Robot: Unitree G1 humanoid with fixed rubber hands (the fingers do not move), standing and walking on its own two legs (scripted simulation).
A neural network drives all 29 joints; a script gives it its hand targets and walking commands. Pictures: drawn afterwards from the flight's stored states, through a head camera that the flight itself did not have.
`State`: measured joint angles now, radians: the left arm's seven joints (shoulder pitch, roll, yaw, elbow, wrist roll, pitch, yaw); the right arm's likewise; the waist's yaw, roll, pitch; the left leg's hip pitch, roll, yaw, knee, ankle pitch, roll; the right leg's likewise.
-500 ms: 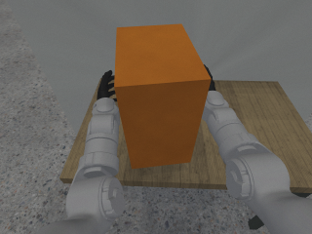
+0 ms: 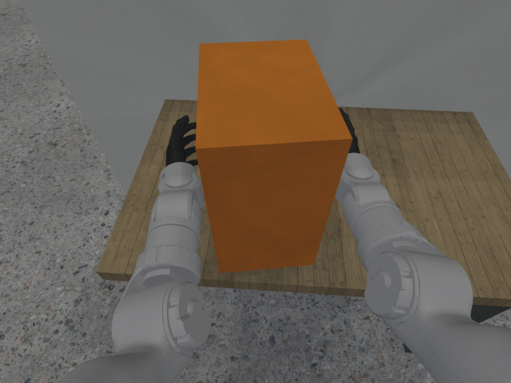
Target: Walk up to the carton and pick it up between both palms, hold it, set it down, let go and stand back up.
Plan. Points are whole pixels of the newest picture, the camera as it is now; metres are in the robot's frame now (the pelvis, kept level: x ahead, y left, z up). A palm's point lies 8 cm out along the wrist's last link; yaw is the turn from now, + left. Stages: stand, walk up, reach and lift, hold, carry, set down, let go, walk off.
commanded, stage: set down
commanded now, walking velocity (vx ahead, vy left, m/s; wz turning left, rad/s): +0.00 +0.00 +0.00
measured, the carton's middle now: (260, 162) +0.45 +0.04 +0.07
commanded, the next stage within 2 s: none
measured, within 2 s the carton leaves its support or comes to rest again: rests again in 0.58 s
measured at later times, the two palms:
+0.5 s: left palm (189, 176) +0.42 +0.16 +0.07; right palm (343, 166) +0.45 -0.10 +0.07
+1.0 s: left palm (188, 183) +0.41 +0.17 +0.06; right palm (342, 169) +0.44 -0.10 +0.07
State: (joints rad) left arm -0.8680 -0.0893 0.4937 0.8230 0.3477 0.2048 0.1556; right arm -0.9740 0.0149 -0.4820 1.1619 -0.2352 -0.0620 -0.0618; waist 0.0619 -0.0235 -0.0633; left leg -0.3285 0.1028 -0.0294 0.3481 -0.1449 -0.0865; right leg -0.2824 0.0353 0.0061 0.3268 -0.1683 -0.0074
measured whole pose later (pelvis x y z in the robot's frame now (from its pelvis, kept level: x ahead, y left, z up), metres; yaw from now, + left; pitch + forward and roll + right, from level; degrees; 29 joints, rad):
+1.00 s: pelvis +0.00 +0.00 +0.00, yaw -1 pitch +13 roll +0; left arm -0.79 -0.15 0.56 0.81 0.40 0.02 0.15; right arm -0.91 0.06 -0.60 1.09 -0.42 -0.19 0.00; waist 0.08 -0.01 -0.08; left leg -0.41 0.10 0.00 0.31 -0.12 -0.08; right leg -0.40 0.03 0.03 0.34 -0.16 0.00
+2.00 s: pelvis +0.01 +0.01 +0.00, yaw -2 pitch +10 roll +0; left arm -0.71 -0.22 0.58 0.63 0.48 0.04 0.11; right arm -0.84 0.12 -0.64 0.97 -0.47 -0.20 0.07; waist 0.07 -0.04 -0.01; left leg -0.33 0.08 0.02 0.30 -0.14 -0.07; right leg -0.33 0.01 0.05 0.35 -0.19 0.00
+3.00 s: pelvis -0.01 +0.00 -0.01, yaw -3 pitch +23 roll +0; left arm -0.92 0.06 0.22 0.75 -0.09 0.24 0.20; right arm -1.09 -0.35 0.09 0.98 0.31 0.10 -0.02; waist 0.15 0.05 -0.18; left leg -0.66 0.11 0.02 0.38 -0.11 -0.07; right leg -0.65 0.04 0.05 0.40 -0.13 0.00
